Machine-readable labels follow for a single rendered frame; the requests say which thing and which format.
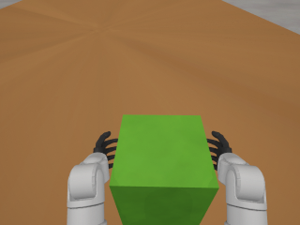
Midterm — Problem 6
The right robot hand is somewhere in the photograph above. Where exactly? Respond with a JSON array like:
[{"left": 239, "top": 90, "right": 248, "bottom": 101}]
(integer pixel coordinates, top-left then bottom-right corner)
[{"left": 206, "top": 130, "right": 233, "bottom": 171}]

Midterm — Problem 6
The robot left forearm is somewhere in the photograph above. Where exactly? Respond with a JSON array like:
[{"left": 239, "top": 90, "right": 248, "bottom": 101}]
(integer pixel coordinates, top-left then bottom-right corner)
[{"left": 67, "top": 152, "right": 110, "bottom": 225}]

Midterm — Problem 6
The robot right forearm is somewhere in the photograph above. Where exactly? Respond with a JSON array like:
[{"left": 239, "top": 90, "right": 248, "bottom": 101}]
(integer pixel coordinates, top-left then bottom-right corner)
[{"left": 217, "top": 153, "right": 268, "bottom": 225}]

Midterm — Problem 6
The left robot hand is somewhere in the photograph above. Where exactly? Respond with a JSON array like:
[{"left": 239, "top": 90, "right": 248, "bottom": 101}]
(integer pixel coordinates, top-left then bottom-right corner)
[{"left": 93, "top": 131, "right": 118, "bottom": 169}]

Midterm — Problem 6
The carton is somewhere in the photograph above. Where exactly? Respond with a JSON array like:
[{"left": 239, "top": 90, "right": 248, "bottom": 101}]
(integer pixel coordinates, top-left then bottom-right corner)
[{"left": 109, "top": 114, "right": 219, "bottom": 225}]

